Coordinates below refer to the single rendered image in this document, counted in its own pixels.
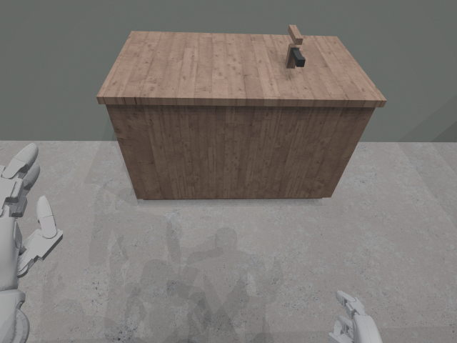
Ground robot right hand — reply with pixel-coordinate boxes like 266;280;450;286
329;290;383;343

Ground counter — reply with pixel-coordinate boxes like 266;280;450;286
96;25;387;200

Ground tap lever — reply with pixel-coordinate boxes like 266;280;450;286
291;48;306;67

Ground robot left forearm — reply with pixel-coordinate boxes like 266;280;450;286
0;289;30;343

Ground robot left hand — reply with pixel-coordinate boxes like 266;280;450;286
0;143;63;291

